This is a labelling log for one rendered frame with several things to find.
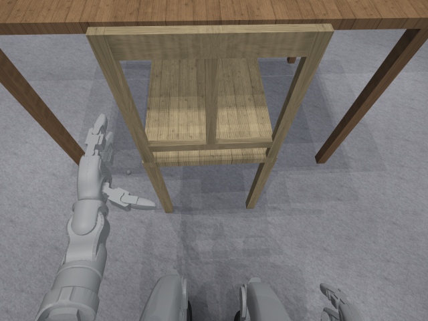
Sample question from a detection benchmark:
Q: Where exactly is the chair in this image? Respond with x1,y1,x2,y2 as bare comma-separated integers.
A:
86,23,334,213

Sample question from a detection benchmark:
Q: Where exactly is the left robot forearm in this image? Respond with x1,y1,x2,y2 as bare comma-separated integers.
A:
34,199,110,321

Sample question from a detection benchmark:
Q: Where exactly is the robot thigh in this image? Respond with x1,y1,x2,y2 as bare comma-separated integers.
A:
139,275,188,321
239,282,291,321

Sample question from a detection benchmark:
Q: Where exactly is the robot right thigh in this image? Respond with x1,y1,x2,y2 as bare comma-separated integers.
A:
239,282,291,321

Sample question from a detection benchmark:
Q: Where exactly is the robot left thigh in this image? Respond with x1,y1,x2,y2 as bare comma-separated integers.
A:
139,275,188,321

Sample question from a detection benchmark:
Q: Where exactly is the robot left hand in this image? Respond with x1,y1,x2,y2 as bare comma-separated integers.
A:
77,114,156,212

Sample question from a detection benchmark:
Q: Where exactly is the table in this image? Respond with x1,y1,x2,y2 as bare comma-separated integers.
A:
0,0,428,166

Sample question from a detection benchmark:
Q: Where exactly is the robot right hand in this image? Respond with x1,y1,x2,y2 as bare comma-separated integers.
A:
320,283,365,321

